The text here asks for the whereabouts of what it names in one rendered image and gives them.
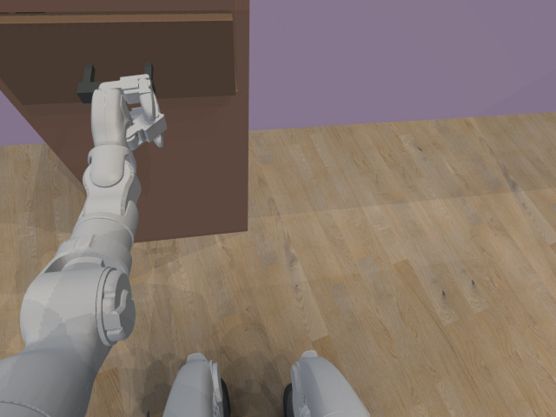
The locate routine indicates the right robot thigh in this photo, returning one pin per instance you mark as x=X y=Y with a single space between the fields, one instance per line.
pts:
x=317 y=383

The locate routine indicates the robot right shin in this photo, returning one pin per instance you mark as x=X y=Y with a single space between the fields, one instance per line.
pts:
x=303 y=412

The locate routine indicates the cabinet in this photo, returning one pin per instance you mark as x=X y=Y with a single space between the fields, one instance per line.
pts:
x=197 y=183

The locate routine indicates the left robot upper arm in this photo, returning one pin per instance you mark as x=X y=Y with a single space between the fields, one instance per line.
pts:
x=71 y=320

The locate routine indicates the robot left hand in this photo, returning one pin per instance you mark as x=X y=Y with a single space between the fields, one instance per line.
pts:
x=110 y=117

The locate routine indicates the left robot forearm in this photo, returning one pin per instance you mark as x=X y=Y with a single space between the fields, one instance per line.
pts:
x=106 y=228

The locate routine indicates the handle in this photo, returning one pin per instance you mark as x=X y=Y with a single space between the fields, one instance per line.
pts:
x=86 y=89

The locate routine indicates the drawer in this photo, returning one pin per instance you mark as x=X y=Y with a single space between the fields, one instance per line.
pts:
x=43 y=54

